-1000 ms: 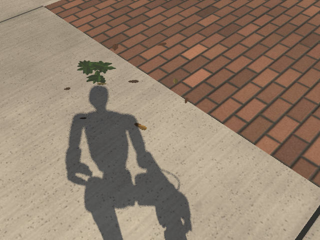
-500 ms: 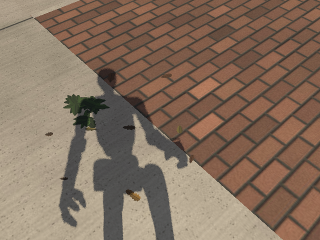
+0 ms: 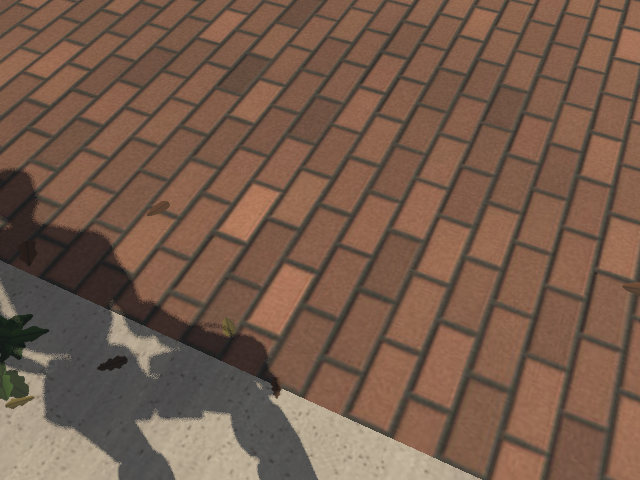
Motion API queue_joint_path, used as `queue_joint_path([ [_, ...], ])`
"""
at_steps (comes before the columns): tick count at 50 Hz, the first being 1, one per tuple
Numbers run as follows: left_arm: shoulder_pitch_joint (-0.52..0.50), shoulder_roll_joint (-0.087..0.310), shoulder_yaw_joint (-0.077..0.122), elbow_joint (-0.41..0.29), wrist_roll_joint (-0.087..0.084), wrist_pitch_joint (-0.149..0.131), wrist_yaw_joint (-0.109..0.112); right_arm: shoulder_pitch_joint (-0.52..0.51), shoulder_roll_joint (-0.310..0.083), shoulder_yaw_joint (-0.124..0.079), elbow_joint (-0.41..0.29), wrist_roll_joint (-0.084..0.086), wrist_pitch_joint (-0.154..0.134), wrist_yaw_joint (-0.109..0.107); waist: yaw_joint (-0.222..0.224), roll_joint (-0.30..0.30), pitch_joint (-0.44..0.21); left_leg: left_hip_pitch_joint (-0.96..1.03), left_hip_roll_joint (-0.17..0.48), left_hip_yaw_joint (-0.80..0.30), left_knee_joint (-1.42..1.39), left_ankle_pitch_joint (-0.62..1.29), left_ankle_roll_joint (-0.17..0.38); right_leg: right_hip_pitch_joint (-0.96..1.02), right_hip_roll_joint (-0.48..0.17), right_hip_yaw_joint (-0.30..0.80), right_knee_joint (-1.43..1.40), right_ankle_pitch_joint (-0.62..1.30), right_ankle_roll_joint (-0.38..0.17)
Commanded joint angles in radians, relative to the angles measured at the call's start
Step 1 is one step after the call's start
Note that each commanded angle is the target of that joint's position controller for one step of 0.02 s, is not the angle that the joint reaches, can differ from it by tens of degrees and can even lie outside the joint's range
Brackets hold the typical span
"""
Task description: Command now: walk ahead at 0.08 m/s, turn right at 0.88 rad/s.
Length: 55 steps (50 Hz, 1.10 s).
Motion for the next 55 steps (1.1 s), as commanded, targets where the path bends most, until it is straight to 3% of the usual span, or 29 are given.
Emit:
queue_joint_path([
  [1, 0.049, 0.031, -0.001, -0.069, -0.006, 0.012, -0.019, -0.056, -0.136, -0.038, -0.086, 0.001, 0.001, 0.008, 0.028, 0.153, -0.152, -0.019, 0.272, -0.099, -0.163, 0.008, 0.105, 0.219, -0.003, -0.037, -0.124, 0.014, -0.017],
  [4, -0.003, 0.051, 0.008, -0.113, -0.012, 0.010, -0.021, -0.014, -0.171, -0.057, -0.085, 0.004, 0.025, 0.022, -0.008, 0.153, -0.137, 0.043, 0.318, -0.091, -0.102, -0.098, 0.068, 0.250, 0.010, -0.065, -0.243, -0.096, -0.036],
  [5, 0.013, 0.050, 0.010, -0.115, -0.012, 0.003, -0.020, -0.014, -0.180, -0.063, -0.084, 0.008, 0.034, 0.026, 0.003, 0.136, -0.134, 0.043, 0.313, -0.071, -0.049, -0.140, 0.039, 0.292, 0.022, -0.073, -0.322, -0.087, -0.047],
  [6, 0.059, 0.057, 0.013, -0.097, -0.003, -0.011, -0.015, 0.035, -0.174, -0.066, -0.066, 0.004, 0.046, 0.029, 0.005, 0.063, -0.135, -0.008, 0.272, -0.056, 0.049, -0.153, -0.004, 0.383, 0.039, -0.027, -0.436, -0.050, -0.062],
  [7, 0.120, 0.126, 0.026, -0.087, 0.009, -0.034, 0.002, 0.092, -0.129, -0.058, -0.055, 0.005, 0.062, 0.040, 0.021, -0.184, -0.115, -0.108, 0.160, 0.021, 0.303, -0.257, -0.072, 0.445, -0.106, 0.224, -0.667, 0.081, -0.098],
  [8, 0.113, 0.261, 0.051, -0.117, 0.007, -0.046, 0.014, 0.066, -0.048, -0.029, -0.127, 0.007, 0.076, 0.033, 0.019, -0.385, -0.087, -0.340, -0.016, -0.024, 0.490, -0.532, -0.135, 0.447, -0.358, 0.545, -0.717, 0.422, -0.243],
  [9, 0.188, 0.219, 0.052, -0.093, 0.001, -0.050, 0.026, -0.011, -0.094, -0.035, -0.119, 0.000, 0.092, 0.019, 0.098, -0.215, -0.148, -0.290, 0.004, -0.169, 0.613, -0.498, -0.126, 0.416, -0.370, 0.441, -0.693, 0.502, -0.309],
  [11, 0.030, 0.060, -0.013, -0.091, 0.013, -0.053, 0.044, 0.017, -0.042, -0.023, -0.079, 0.034, 0.095, 0.024, -0.004, -0.174, -0.116, -0.183, 0.005, -0.239, 0.563, -0.324, -0.096, 0.340, -0.235, 0.215, -0.708, 0.422, -0.237],
  [13, -0.067, -0.004, -0.042, -0.101, 0.007, -0.065, 0.061, 0.091, -0.077, -0.037, -0.018, 0.013, 0.093, 0.034, -0.039, -0.159, -0.132, -0.083, -0.048, -0.239, 0.532, -0.245, -0.078, 0.344, -0.174, 0.077, -0.689, 0.484, -0.194],
  [15, -0.036, 0.040, -0.031, -0.090, 0.003, -0.064, 0.068, 0.083, -0.096, -0.048, -0.024, 0.016, 0.091, 0.048, -0.022, -0.104, -0.134, -0.103, -0.068, -0.235, 0.514, -0.266, -0.068, 0.413, -0.199, 0.053, -0.656, 0.515, -0.192],
  [17, 0.000, 0.067, -0.022, -0.080, 0.000, -0.060, 0.071, 0.063, -0.072, -0.043, -0.043, 0.020, 0.093, 0.058, 0.002, -0.078, -0.133, -0.122, -0.059, -0.228, 0.466, -0.283, -0.062, 0.469, -0.236, 0.062, -0.641, 0.454, -0.202],
  [21, 0.016, 0.072, -0.014, -0.069, 0.008, -0.054, 0.069, 0.035, -0.062, -0.043, -0.086, 0.021, 0.101, 0.066, 0.029, -0.112, -0.114, -0.095, -0.053, -0.194, 0.373, -0.332, -0.054, 0.466, -0.279, 0.063, -0.629, 0.349, -0.215],
  [24, 0.008, 0.090, -0.003, -0.060, 0.008, -0.056, 0.064, 0.058, -0.058, -0.047, -0.108, 0.030, 0.096, 0.071, 0.015, -0.115, -0.126, -0.041, -0.060, -0.168, 0.288, -0.339, -0.034, 0.458, -0.302, 0.042, -0.586, 0.372, -0.196],
  [26, -0.015, 0.099, 0.007, -0.056, 0.001, -0.055, 0.062, 0.116, -0.046, -0.048, -0.102, 0.031, 0.084, 0.071, -0.030, -0.079, -0.140, 0.076, -0.079, -0.156, 0.106, -0.197, -0.008, 0.401, -0.279, -0.026, -0.492, 0.304, -0.125],
  [27, 0.006, 0.089, 0.011, -0.046, -0.001, -0.054, 0.059, 0.145, -0.087, -0.059, -0.097, 0.019, 0.071, 0.065, -0.046, 0.028, -0.120, 0.140, -0.041, -0.288, -0.049, -0.077, 0.023, 0.309, -0.218, -0.085, -0.353, 0.137, -0.046],
  [28, 0.016, 0.026, -0.001, -0.082, 0.002, -0.046, 0.055, 0.169, -0.223, -0.089, -0.111, 0.008, 0.056, 0.052, -0.025, 0.301, -0.090, 0.228, 0.217, -0.689, -0.122, 0.297, 0.107, 0.052, -0.053, -0.158, -0.079, -0.227, 0.039],
  [29, -0.113, 0.009, -0.018, -0.141, -0.003, -0.037, 0.060, 0.232, -0.296, -0.117, -0.105, 0.007, 0.061, 0.048, -0.092, 0.314, -0.072, 0.207, 0.284, -0.848, -0.161, 0.463, 0.256, -0.087, 0.079, 0.004, 0.069, -0.413, 0.046],
  [30, -0.111, 0.017, -0.020, -0.132, -0.003, -0.037, 0.059, 0.220, -0.264, -0.114, -0.107, 0.013, 0.067, 0.042, -0.073, 0.179, -0.066, 0.213, 0.255, -0.772, -0.161, 0.346, 0.270, -0.112, 0.047, 0.081, 0.149, -0.346, 0.044],
  [31, -0.097, 0.030, -0.014, -0.118, -0.009, -0.045, 0.056, 0.146, -0.227, -0.104, -0.123, 0.025, 0.076, 0.034, -0.038, 0.115, -0.050, 0.193, 0.192, -0.694, -0.158, 0.231, 0.240, -0.110, 0.029, 0.103, 0.151, -0.232, 0.036],
  [32, -0.082, 0.045, -0.010, -0.107, -0.009, -0.055, 0.054, 0.069, -0.199, -0.095, -0.142, 0.028, 0.084, 0.030, -0.004, 0.094, -0.046, 0.181, 0.128, -0.638, -0.156, 0.197, 0.197, -0.100, 0.021, 0.110, 0.120, -0.143, 0.034],
  [34, -0.041, 0.062, -0.004, -0.087, 0.012, -0.057, 0.047, 0.023, -0.163, -0.087, -0.171, 0.037, 0.085, 0.029, 0.003, 0.092, -0.107, 0.207, 0.070, -0.590, -0.130, 0.278, 0.175, -0.066, 0.039, 0.101, 0.133, -0.065, 0.044],
  [36, -0.027, 0.050, -0.009, -0.088, 0.008, -0.051, 0.042, 0.059, -0.176, -0.092, -0.167, 0.037, 0.080, 0.035, -0.007, 0.060, -0.136, 0.236, 0.058, -0.601, -0.115, 0.293, 0.170, -0.063, 0.047, 0.109, 0.100, -0.053, 0.055],
  [37, -0.023, 0.053, -0.012, -0.091, 0.012, -0.050, 0.036, 0.093, -0.187, -0.099, -0.162, 0.034, 0.078, 0.038, -0.023, 0.057, -0.170, 0.252, 0.043, -0.635, -0.156, 0.031, 0.177, -0.057, 0.045, 0.111, 0.058, -0.049, 0.059],
  [38, -0.038, 0.060, -0.012, -0.097, 0.016, -0.049, 0.029, 0.108, -0.193, -0.101, -0.164, 0.028, 0.078, 0.044, -0.039, 0.087, -0.161, 0.250, 0.035, -0.688, -0.209, -0.276, 0.185, -0.069, 0.045, 0.115, 0.014, -0.046, 0.060],
  [40, -0.028, 0.083, -0.006, -0.083, 0.019, -0.049, 0.013, 0.105, -0.175, -0.089, -0.165, 0.017, 0.071, 0.050, -0.049, 0.165, -0.124, 0.253, 0.059, -0.725, -0.283, -0.502, 0.185, -0.097, 0.039, 0.087, -0.059, -0.023, 0.064],
  [42, -0.038, 0.069, -0.012, -0.073, 0.019, -0.065, 0.002, 0.125, -0.151, -0.076, -0.146, 0.011, 0.050, 0.052, -0.061, 0.160, -0.095, 0.246, 0.069, -0.695, -0.305, -0.456, 0.170, -0.071, 0.019, 0.066, -0.155, 0.036, 0.060],
  [47, -0.059, 0.085, -0.018, -0.078, -0.004, -0.085, -0.019, 0.101, -0.188, -0.073, -0.139, 0.000, 0.002, 0.052, -0.065, 0.149, -0.047, 0.208, 0.125, -0.617, -0.336, -0.468, 0.147, -0.021, 0.007, 0.045, -0.260, 0.053, 0.002],
  [53, 0.028, 0.094, -0.018, -0.082, -0.019, -0.093, -0.036, -0.002, -0.198, -0.068, -0.146, -0.002, -0.028, 0.039, 0.000, 0.099, 0.002, 0.117, 0.182, -0.456, -0.359, -0.447, 0.110, 0.163, -0.003, 0.003, -0.346, -0.020, -0.103],
  [55, 0.120, 0.088, -0.016, -0.051, -0.014, -0.101, -0.033, -0.027, -0.188, -0.062, -0.142, -0.003, -0.025, 0.039, 0.049, 0.031, -0.011, 0.073, 0.144, -0.354, -0.244, -0.407, 0.094, 0.310, 0.042, -0.047, -0.437, -0.017, -0.137],
])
